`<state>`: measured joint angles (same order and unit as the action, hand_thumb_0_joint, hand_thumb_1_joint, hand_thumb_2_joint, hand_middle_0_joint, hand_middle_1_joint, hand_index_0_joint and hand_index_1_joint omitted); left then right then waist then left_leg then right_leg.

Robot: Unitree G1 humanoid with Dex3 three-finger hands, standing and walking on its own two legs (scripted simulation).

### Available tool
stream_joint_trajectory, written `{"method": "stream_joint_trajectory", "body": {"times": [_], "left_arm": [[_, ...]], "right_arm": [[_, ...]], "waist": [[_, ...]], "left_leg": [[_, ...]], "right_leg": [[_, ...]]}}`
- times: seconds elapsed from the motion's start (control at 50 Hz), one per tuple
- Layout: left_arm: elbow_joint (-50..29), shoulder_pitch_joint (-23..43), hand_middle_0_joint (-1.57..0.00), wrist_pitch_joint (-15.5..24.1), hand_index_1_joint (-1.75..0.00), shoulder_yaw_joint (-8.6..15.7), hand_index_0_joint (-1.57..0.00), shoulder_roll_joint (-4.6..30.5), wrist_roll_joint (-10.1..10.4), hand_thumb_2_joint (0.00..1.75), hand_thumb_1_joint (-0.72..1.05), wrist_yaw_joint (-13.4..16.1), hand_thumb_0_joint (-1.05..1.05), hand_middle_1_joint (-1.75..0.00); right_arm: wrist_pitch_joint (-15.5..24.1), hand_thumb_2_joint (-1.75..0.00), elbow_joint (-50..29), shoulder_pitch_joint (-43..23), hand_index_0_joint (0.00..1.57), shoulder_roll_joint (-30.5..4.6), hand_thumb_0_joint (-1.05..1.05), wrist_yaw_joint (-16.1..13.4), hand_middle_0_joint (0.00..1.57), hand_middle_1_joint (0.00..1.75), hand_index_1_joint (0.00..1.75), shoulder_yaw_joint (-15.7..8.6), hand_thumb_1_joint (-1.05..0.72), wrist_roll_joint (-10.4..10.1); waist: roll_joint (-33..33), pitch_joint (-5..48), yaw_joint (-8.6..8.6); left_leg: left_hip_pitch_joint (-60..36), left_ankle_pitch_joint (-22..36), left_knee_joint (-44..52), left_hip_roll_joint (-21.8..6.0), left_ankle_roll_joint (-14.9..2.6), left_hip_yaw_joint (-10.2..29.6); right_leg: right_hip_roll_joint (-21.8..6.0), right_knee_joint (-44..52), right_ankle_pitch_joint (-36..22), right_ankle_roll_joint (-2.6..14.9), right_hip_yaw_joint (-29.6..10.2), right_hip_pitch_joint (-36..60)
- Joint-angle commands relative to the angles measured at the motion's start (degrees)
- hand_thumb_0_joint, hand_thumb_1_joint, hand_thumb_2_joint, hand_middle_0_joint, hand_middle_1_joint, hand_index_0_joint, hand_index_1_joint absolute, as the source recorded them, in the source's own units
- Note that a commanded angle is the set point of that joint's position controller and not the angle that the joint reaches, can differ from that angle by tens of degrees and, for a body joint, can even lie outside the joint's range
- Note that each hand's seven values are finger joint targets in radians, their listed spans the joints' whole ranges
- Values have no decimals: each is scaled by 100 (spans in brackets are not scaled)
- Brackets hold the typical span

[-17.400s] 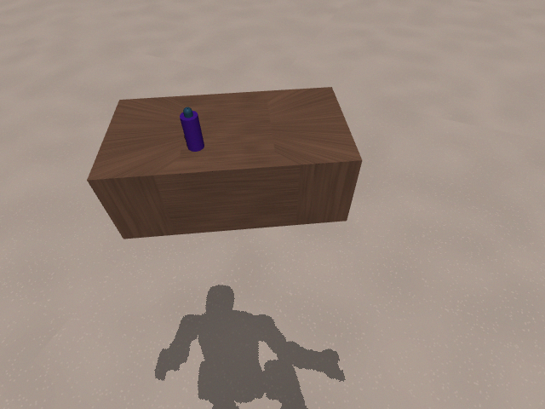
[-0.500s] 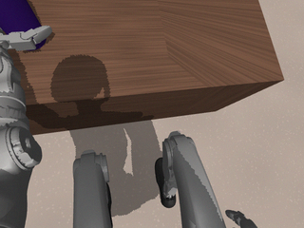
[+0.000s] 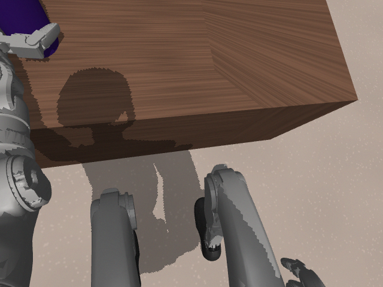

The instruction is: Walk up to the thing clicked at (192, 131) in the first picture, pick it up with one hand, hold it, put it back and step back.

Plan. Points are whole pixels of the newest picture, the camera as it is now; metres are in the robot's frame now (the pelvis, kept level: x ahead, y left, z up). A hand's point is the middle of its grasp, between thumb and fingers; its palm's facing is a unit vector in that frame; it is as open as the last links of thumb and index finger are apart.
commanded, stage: settle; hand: left
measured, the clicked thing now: out of the picture +0.60 +0.21 +0.06
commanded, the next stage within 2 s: lift in 0.66 s
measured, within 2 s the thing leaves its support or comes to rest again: leaves its support in 0.18 s
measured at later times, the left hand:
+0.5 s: hand out of the picture +0.59 +0.19 +0.07, palm faces +0.17 -0.98 -0.05, open 9.7 cm
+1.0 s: hand out of the picture +0.57 +0.18 +0.10, palm faces +0.19 -0.98 -0.05, open 9.7 cm
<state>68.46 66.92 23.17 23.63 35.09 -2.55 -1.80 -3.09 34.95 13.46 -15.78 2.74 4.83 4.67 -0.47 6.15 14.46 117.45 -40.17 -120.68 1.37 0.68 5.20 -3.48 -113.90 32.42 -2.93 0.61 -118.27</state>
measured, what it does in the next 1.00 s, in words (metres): rises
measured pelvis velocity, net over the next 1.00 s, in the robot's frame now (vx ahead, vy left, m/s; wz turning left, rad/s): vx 0.04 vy -0.01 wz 0.01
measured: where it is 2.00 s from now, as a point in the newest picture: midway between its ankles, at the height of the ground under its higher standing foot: (171, 255)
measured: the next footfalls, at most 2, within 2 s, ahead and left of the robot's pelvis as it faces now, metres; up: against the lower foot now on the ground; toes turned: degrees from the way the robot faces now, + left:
none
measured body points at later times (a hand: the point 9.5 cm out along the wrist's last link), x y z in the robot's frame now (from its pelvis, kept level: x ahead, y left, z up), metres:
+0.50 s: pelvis +0.03 +0.00 +0.09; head +0.26 +0.04 +0.47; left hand +0.57 +0.24 +0.07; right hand +0.05 -0.27 -0.02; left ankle +0.07 +0.12 -0.39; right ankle +0.12 -0.15 -0.39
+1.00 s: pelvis +0.04 -0.01 +0.13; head +0.25 +0.02 +0.52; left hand +0.55 +0.23 +0.11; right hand +0.07 -0.27 +0.01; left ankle +0.07 +0.12 -0.39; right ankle +0.12 -0.15 -0.39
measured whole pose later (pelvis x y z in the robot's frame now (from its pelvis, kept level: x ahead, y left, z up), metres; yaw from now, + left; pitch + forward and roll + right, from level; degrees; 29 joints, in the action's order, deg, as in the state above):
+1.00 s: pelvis +0.04 -0.01 +0.13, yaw +0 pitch +35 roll -3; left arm 56.6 48.5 22.1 22.3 25.2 2.4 0.5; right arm -0.9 38.5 14.6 -14.1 1.3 2.4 3.4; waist -1.2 7.6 11.6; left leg 92.6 -39.2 -96.8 -1.4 1.7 4.5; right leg -2.0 -91.8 32.0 -1.3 1.9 -94.5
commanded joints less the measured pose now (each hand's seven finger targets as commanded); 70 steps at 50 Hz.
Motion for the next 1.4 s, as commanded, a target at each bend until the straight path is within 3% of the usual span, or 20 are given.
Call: {"method": "stream_joint_trajectory", "body": {"times": [0.0, 0.18, 0.22, 0.24, 0.32, 0.4, 0.46, 0.5, 0.58, 0.64, 0.66, 0.76, 0.78, 0.82, 0.92, 0.96, 1.02, 1.26, 1.3, 1.38], "left_arm": [[-2187, 3135, -118, 336, -126, 54, -120, 1426, 82, 112, 25, 14, 0, -126], [-3935, 3008, -122, 169, -134, 193, -122, 1365, 550, 121, 21, 67, 0, -133], [-3447, 2425, -122, 109, -135, 283, -122, 1303, 609, 123, 21, 94, 0, -135], [-2875, 2024, -122, 73, -137, 27, -123, 854, 599, 125, 22, 57, 0, -136], [-4417, 2932, -123, 348, -136, 299, -123, 1538, 621, 124, 19, 160, 0, -136], [-2699, 1790, -125, 300, -141, -128, -125, 585, 636, 130, 18, 147, 0, -140], [-3415, 2330, -124, 505, -138, 357, -124, 1542, 591, 128, 20, 216, 0, -137], [-3930, 2553, -125, 557, -140, 111, -127, 1175, 637, 128, 19, 110, 0, -139], [-2717, 1686, -127, 504, -142, 96, -128, 899, 656, 131, 18, 74, 0, -141], [-2921, 1902, -126, 593, -141, 310, -127, 1205, 652, 131, 20, 106, 0, -140], [-3737, 2480, -128, 686, -143, 311, -129, 1331, 662, 131, 23, 84, 0, -142], [-2109, 1257, -126, 630, -140, 50, -129, 656, 661, 126, 23, 9, 0, -141], [-2942, 1918, -124, 766, -138, 275, -126, 1127, 646, 125, 20, 37, 0, -139], [-3294, 1859, -119, 821, -134, 324, -122, 1220, 632, 122, 19, 75, 0, -134], [-3384, 1563, -119, 813, -134, 40, -121, 593, 750, 123, 19, 232, 0, -134], [-3633, 1579, -118, 804, -132, 162, -120, 867, 708, 122, 19, 326, 0, -133], [-4294, 1631, -119, 814, -133, -29, -122, 727, 700, 121, 18, 324, 0, -134], [-4021, -414, -123, 624, -137, -403, -125, -434, 890, 127, 23, 443, 0, -138], [-4782, -233, -125, 708, -138, -328, -127, -188, 861, 127, 26, 494, 0, -139], [-4711, -812, -128, 635, -142, -495, -131, -536, 948, 131, 26, 495, 0, -142]], "right_arm": [[10, -89, -131, 1454, 20, -1319, 0, -139, 20, 30, 30, -483, -89, -67], [65, -90, -218, 1455, 20, -1137, 0, -256, 20, 30, 30, -467, -90, -214], [54, -90, 180, 1661, 20, -1126, 0, -288, 20, 30, 30, -496, -90, -211], [72, -90, 172, 1536, 20, -1056, 0, -282, 20, 30, 30, -424, -90, -205], [151, -90, 84, 1495, 20, -1052, 0, -312, 20, 30, 30, -478, -90, -164], [225, -90, 342, 1428, 20, -952, 0, -277, 20, 30, 30, -393, -90, -131], [197, -90, 128, 1408, 20, -1050, 0, -283, 20, 30, 30, -476, -90, -125], [191, -90, 174, 1521, 20, -1020, 0, -254, 20, 30, 30, -517, -90, -119], [226, -90, 300, 1535, 20, -1002, 0, -222, 20, 30, 30, -470, -90, -121], [204, -90, 210, 1505, 20, -1013, 0, -226, 20, 30, 30, -517, -90, -131], [207, -90, 234, 1603, 20, -1015, 0, -231, 20, 30, 30, -553, -89, -129], [267, -91, 287, 1428, 20, -965, 0, -214, 20, 30, 30, -532, -92, -143], [264, -91, 286, 1456, 20, -972, 0, -220, 20, 30, 30, -555, -92, -135], [249, -91, 175, 1437, 20, -981, 0, -209, 20, 30, 30, -589, -93, -128], [304, -91, 234, 1421, 20, -894, 0, -200, 20, 30, 30, -592, -93, -130], [308, -91, 266, 1344, 20, -922, 0, -241, 20, 30, 30, -645, -93, -138], [329, -91, 307, 1380, 20, -902, 0, -270, 20, 30, 30, -679, -93, -141], [469, -90, 316, 905, 20, -701, 0, -358, 20, 30, 30, -775, -91, -293], [486, -90, 260, 857, 20, -729, 0, -378, 20, 30, 30, -815, -92, -306], [496, -90, 214, 690, 20, -670, 0, -425, 20, 30, 30, -804, -91, -372]], "waist": [[-1970, 5082, -21], [-2059, 5392, -103], [-1789, 4835, -41], [-1624, 4394, 49], [-2162, 5250, -184], [-1587, 4061, -2], [-1893, 5003, -309], [-2056, 5297, -224], [-1590, 4694, -160], [-1583, 5012, -260], [-1733, 5322, -254], [-1144, 4507, -197], [-1449, 4713, -219], [-1656, 5062, -409], [-1575, 4867, -301], [-1524, 5001, -401], [-1800, 5291, -417], [-862, 3824, -670], [-1163, 4019, -784], [-766, 3433, -795]], "left_leg": [[-3484, 1475, 1933, -73, -102, -206], [-4370, 2289, 2388, -137, -121, -137], [-4231, 2052, 2534, -159, -151, -107], [-4072, 1863, 2617, -179, -163, -79], [-4833, 2270, 2712, -225, -119, -128], [-4393, 2227, 2870, -232, -146, -82], [-4788, 2498, 2939, -196, -142, -178], [-5286, 2778, 2988, -215, -115, -160], [-4798, 2851, 3083, -203, -129, -107], [-4799, 2776, 3112, -182, -169, -186], [-5014, 3022, 3101, -191, -161, -223], [-4476, 2558, 3200, -165, -222, -240], [-4598, 2594, 3196, -169, -204, -250], [-5088, 2668, 3368, -169, -157, -231], [-5314, 2592, 3604, -177, -128, -192], [-5398, 2558, 3633, -189, -161, -231], [-6045, 3025, 3763, -193, -103, -199], [-5964, 2293, 4686, -182, -125, -293], [-6468, 2411, 4863, -182, -76, -258], [-6635, 2144, 5238, -204, -89, -257]], "right_leg": [[138, 1174, -1114, 516, 262, 2998], [206, 1737, -1615, 549, 213, 3694], [222, 1908, -1423, 525, 215, 3663], [219, 1991, -1264, 521, 224, 3489], [234, 2099, -1513, 553, 163, 3783], [265, 2267, -1498, 548, 244, 3606], [246, 2389, -1801, 548, 132, 4187], [270, 2463, -1981, 563, 146, 4273], [270, 2482, -2187, 556, 216, 4468], [252, 2582, -2329, 526, 133, 4874], [264, 2615, -2563, 530, 107, 5030], [294, 2777, -2327, 503, 110, 5047], [271, 2784, -2301, 518, 81, 4982], [286, 2865, -2166, 539, 96, 5057], [305, 3094, -2103, 529, 157, 5264], [306, 3222, -2145, 502, 81, 5466], [302, 3317, -2437, 534, 122, 5584], [349, 4301, -2031, 472, 144, 6569], [348, 4410, -2006, 492, 179, 6590], [386, 4787, -1842, 461, 191, 6853]]}}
